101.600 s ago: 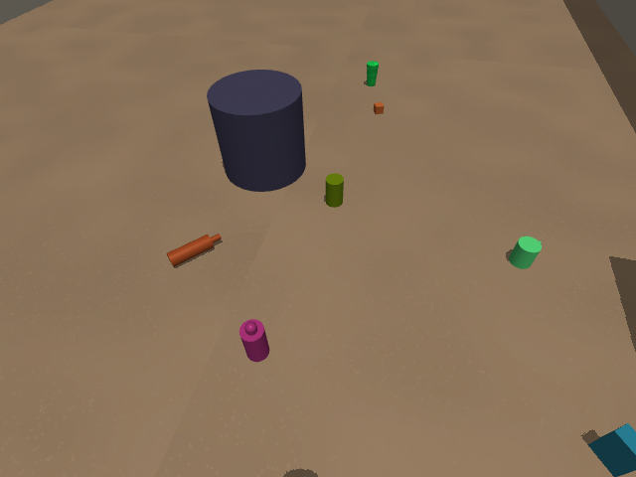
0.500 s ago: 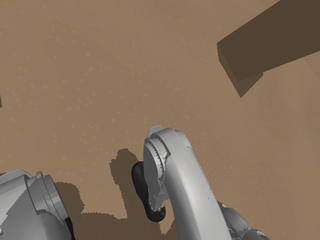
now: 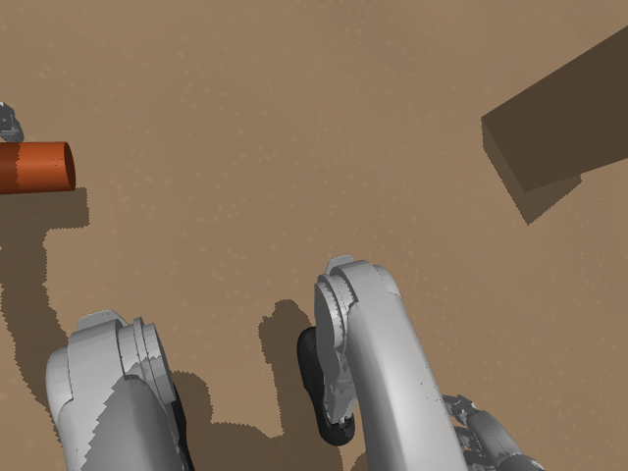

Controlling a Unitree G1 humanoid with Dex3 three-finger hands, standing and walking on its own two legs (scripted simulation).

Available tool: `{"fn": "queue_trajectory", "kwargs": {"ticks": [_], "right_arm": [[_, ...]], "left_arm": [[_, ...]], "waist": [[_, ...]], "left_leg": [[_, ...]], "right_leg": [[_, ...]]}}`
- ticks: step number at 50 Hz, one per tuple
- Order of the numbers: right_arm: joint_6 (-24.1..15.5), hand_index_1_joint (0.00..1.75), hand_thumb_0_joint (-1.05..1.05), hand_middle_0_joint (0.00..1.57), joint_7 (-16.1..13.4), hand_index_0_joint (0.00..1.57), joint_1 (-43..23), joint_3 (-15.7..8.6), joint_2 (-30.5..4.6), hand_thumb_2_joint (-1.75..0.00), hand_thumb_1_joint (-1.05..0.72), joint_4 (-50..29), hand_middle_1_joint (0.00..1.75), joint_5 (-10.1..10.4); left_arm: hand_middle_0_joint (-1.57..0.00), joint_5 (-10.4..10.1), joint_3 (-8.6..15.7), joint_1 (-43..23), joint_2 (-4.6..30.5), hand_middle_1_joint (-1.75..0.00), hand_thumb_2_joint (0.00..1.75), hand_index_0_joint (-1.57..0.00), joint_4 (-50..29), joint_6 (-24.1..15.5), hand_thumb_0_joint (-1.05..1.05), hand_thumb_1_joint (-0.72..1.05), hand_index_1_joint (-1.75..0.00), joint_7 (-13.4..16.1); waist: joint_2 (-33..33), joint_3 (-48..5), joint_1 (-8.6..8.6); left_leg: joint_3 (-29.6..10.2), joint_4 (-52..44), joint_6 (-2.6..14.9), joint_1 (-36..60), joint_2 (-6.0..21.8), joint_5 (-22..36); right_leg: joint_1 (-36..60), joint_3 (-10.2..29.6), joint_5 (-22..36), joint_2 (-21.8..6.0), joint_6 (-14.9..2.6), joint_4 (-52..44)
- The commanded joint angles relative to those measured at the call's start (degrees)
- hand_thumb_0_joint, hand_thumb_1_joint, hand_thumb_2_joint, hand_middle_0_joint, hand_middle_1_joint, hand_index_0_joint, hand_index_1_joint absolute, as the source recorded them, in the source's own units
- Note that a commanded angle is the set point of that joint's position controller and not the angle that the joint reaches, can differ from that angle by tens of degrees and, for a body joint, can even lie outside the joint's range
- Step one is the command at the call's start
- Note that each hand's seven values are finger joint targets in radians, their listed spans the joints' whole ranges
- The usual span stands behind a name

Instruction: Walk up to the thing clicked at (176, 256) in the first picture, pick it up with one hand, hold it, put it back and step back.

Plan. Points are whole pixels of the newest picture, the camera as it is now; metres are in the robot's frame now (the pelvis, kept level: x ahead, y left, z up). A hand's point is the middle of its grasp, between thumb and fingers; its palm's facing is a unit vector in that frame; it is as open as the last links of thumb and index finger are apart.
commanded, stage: settle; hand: left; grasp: from above
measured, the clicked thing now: out of the picture +0.49 +0.36 -0.20
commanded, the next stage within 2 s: lift in 0.04 s
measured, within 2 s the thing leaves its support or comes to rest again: neither
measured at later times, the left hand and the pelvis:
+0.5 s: hand out of the picture +0.46 +0.32 -0.10, palm faces -0.53 -0.08 -0.85, open 9.0 cm; pelvis -0.01 +0.00 +0.04, yaw +3 degrees
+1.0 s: hand out of the picture +0.37 +0.32 +0.09, palm faces -0.46 -0.09 -0.89, open 9.1 cm; pelvis -0.01 +0.00 +0.17, yaw +8 degrees
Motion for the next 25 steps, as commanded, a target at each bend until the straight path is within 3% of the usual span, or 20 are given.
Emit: {"fn": "queue_trajectory", "kwargs": {"ticks": [1, 5, 6, 7, 8, 9, 10, 13, 17, 21, 25], "right_arm": [[0.86, 0.30, 0.00, 0.20, -1.40, 0.20, 11.69, -5.82, -15.81, -0.90, -0.90, -0.68, 0.30, 0.35], [1.36, 0.30, 0.00, 0.20, -1.75, 0.20, 12.15, -6.13, -16.05, -0.90, -0.91, -0.42, 0.30, 0.53], [1.37, 0.30, 0.00, 0.20, -1.85, 0.20, 12.18, -6.18, -15.84, -0.91, -0.93, -0.68, 0.30, 0.59], [1.36, 0.30, 0.00, 0.20, -1.88, 0.20, 12.53, -6.26, -15.60, -0.89, -0.89, -0.76, 0.30, 0.67], [1.43, 0.30, 0.00, 0.20, -1.85, 0.20, 12.98, -6.26, -15.35, -0.91, -0.94, -0.72, 0.30, 0.70], [1.47, 0.30, 0.00, 0.20, -1.86, 0.20, 12.93, -6.44, -14.85, -0.89, -0.89, -0.56, 0.30, 0.75], [1.65, 0.30, 0.00, 0.20, -1.92, 0.20, 13.38, -6.81, -15.51, -0.91, -0.94, -0.47, 0.30, 0.90], [2.13, 0.30, 0.00, 0.20, -2.21, 0.20, 13.80, -7.59, -15.19, -0.91, -0.92, -0.96, 0.30, 1.45], [3.10, 0.30, 0.00, 0.20, -2.72, 0.20, 14.58, -8.37, -14.17, -0.91, -0.92, -0.83, 0.30, 2.31], [3.85, 0.30, 0.00, 0.20, -3.70, 0.20, 14.34, -9.79, -13.72, -0.91, -0.92, -0.72, 0.30, 3.05], [4.21, 0.30, 0.00, 0.20, -4.27, 0.20, 14.00, -10.75, -12.00, -0.91, -0.92, -0.10, 0.30, 3.86]], "left_arm": [[-1.16, -1.09, 3.49, -24.74, 16.39, -0.64, 0.68, -1.19, -13.76, -0.21, 0.00, 0.89, -0.61, 2.72], [-1.14, -0.85, 3.57, -24.19, 15.78, -0.65, 0.67, -1.17, -11.68, 0.08, 0.00, 0.88, -0.62, 2.62], [-1.14, -0.91, 3.57, -24.36, 15.92, -0.70, 0.60, -1.19, -11.55, 0.12, 0.00, 0.87, -0.64, 2.57], [-1.06, -1.21, 3.48, -24.41, 15.41, -0.62, 0.65, -1.11, -12.29, 0.17, 0.00, 0.79, -0.56, 2.34], [-1.10, -1.24, 3.97, -23.96, 16.06, -0.68, 0.58, -1.15, -12.77, 0.29, 0.00, 0.80, -0.62, 2.11], [-1.03, -1.51, 3.76, -23.42, 15.77, -0.60, 0.63, -1.07, -13.35, 0.56, 0.00, 0.74, -0.54, 1.63], [-1.08, -1.66, 4.31, -22.97, 16.33, -0.66, 0.56, -1.13, -12.94, 0.89, 0.00, 0.78, -0.61, 1.15], [-1.10, -3.48, 4.16, -22.25, 15.00, -0.68, 0.64, -1.15, -15.36, 1.63, 0.00, 0.84, -0.63, -0.65], [-1.11, -5.71, 4.72, -18.31, 14.81, -0.67, 0.61, -1.16, -17.76, 2.00, 0.00, 0.86, -0.62, -3.79], [-1.10, -7.20, 6.03, -17.69, 15.03, -0.64, 0.61, -1.14, -25.86, 0.49, 0.00, 0.84, -0.59, -6.29], [-1.09, -9.35, 6.50, -13.50, 13.63, -0.63, 0.61, -1.13, -27.46, -1.31, 0.00, 0.82, -0.59, -7.69]], "waist": [[27.31, -42.99, -1.61], [27.03, -41.81, -1.81], [26.43, -42.02, -1.79], [26.93, -42.29, -1.92], [27.18, -43.20, -1.24], [27.04, -45.20, -0.72], [26.92, -44.67, -0.71], [27.29, -46.07, -0.30], [24.49, -47.83, 1.32], [26.46, -51.86, 2.88], [23.33, -50.88, 3.72]], "left_leg": [[6.64, -14.17, 0.24, 36.66, -0.15, 11.48], [6.40, -15.23, 0.10, 36.80, -0.57, 10.84], [6.47, -15.40, 0.21, 37.12, -0.46, 10.44], [6.85, -15.32, 0.23, 37.50, -0.53, 10.98], [7.20, -15.63, 0.32, 37.28, -0.67, 11.19], [7.61, -15.78, 0.54, 38.66, -0.36, 11.96], [7.75, -15.94, 0.49, 38.30, -0.73, 12.34], [7.67, -17.69, 0.50, 39.87, -0.69, 11.46], [8.56, -19.58, 0.93, 39.09, -0.89, 10.30], [8.67, -21.24, 0.69, 44.27, -1.07, 12.91], [9.14, -23.32, 1.23, 45.08, -0.87, 12.38]], "right_leg": [[15.87, -5.87, 14.37, 2.07, -6.03, -12.63], [14.23, -5.97, 13.49, 1.86, -6.37, -12.71], [14.27, -5.78, 13.16, 1.89, -6.36, -13.02], [15.10, -5.55, 13.62, 1.76, -6.27, -13.25], [16.21, -5.23, 13.87, 1.76, -6.22, -13.60], [17.58, -4.79, 14.65, 1.89, -5.88, -13.96], [16.99, -4.85, 14.54, 1.68, -6.16, -14.33], [16.93, -4.71, 13.34, 1.61, -6.32, -15.39], [20.73, -3.43, 12.60, 1.47, -6.16, -17.48], [21.26, -2.80, 13.76, 0.95, -6.56, -18.42], [22.93, -1.53, 13.76, 0.78, -5.88, -20.90]]}}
